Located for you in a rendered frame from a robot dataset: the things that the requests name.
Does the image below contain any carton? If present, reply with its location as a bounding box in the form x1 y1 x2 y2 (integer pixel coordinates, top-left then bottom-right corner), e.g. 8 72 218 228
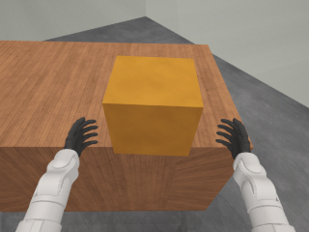
102 55 204 157

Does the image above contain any pedestal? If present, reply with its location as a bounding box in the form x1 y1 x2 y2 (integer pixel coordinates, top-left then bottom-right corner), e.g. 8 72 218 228
0 40 254 213

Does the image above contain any left robot hand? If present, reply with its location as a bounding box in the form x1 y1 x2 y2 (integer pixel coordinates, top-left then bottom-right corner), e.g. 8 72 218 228
64 117 98 157

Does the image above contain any robot left forearm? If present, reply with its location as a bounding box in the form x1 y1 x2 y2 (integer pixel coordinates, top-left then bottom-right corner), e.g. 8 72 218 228
15 149 80 232

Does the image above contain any robot right forearm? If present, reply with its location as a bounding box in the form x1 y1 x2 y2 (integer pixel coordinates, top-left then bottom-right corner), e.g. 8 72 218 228
233 152 295 232

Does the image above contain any right robot hand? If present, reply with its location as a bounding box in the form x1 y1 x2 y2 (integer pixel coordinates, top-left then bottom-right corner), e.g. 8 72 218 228
215 118 251 160

